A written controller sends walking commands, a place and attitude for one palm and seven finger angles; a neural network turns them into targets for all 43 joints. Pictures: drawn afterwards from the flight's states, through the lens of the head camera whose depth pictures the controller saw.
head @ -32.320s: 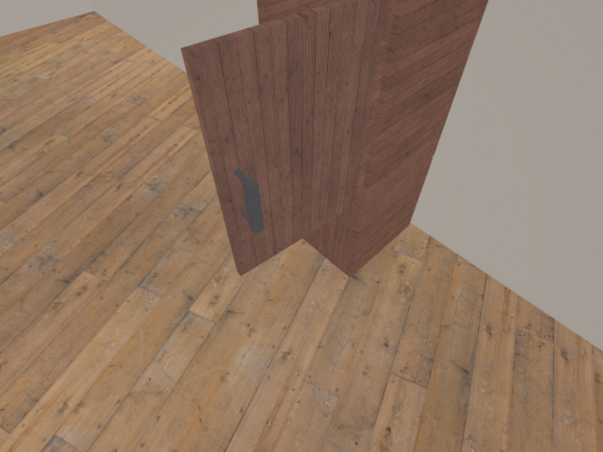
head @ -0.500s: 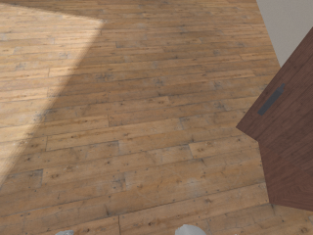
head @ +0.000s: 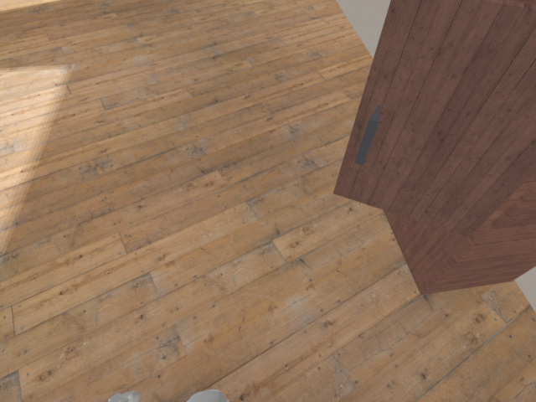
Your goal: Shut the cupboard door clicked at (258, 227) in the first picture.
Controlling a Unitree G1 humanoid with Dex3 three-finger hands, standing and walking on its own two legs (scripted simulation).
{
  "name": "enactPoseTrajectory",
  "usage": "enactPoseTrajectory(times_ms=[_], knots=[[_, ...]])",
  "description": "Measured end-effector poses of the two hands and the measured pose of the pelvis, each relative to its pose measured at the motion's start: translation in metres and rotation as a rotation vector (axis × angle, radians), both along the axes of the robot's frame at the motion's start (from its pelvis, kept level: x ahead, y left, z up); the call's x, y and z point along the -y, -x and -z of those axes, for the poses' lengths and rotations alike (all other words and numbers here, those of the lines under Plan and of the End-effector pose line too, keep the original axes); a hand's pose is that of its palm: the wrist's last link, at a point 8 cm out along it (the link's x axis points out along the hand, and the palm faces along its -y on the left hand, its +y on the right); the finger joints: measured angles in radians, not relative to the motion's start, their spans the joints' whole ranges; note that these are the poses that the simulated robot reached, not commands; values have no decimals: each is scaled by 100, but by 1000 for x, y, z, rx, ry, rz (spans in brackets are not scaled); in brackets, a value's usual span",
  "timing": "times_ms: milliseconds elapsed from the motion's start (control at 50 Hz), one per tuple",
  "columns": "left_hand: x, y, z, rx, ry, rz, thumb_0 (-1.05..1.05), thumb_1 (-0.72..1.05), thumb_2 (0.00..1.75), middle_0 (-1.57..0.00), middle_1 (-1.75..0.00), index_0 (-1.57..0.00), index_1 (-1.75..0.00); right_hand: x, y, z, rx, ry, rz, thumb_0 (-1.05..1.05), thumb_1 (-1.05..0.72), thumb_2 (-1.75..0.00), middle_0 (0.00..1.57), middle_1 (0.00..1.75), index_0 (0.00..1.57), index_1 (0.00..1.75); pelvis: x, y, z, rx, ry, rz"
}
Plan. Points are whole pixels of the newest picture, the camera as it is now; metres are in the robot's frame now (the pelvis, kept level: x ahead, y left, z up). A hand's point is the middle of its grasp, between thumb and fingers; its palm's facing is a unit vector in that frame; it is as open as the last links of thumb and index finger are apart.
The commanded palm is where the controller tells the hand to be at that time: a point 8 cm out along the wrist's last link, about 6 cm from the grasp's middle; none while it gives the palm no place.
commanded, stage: turn to face it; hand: left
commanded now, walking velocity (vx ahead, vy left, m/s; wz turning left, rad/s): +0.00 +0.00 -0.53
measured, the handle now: (368, 135) +0.70 -0.20 -0.06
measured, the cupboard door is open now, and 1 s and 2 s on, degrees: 59 59 59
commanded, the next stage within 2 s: take the last steps up to it in 0.46 s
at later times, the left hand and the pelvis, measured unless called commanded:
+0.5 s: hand (181, 387) +0.16 +0.16 -0.15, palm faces -0.25 -0.93 -0.27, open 7.4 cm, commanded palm none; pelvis +0.02 -0.02 +0.00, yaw -14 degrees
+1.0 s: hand (206, 346) +0.23 +0.13 -0.17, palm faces -0.39 -0.91 -0.14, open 7.4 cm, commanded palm none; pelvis +0.09 -0.03 +0.01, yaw -23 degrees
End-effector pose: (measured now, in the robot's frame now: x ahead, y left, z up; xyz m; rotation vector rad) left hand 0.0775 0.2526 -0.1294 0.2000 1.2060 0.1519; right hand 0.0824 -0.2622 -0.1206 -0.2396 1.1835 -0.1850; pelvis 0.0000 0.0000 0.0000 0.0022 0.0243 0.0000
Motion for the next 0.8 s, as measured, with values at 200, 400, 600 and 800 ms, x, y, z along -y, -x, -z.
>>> enactPoseTrajectory(times_ms=[200,400,600,800], knots=[[-16,-37,6,-25,23,88,1,91,90,-20,-30,-20,-30,-22,33,-9,-9,21,78,0,-90,-90,20,30,20,30,-16,-9,-2,3,32,120],[30,-89,-2,44,-25,243,1,91,90,-20,-30,-20,-30,4,95,24,-111,-49,257,0,-90,-90,20,30,20,30,11,-14,9,7,9,216],[57,-79,-5,-16,-7,282,1,91,90,-20,-30,-21,-30,14,94,15,-118,-50,330,0,-91,-90,19,30,20,30,16,-22,-3,2,7,265],[43,-87,28,-118,70,302,1,91,90,-20,-30,-20,-30,-11,71,-1,-33,11,340,0,-90,-90,20,30,20,30,4,-52,5,4,33,331]])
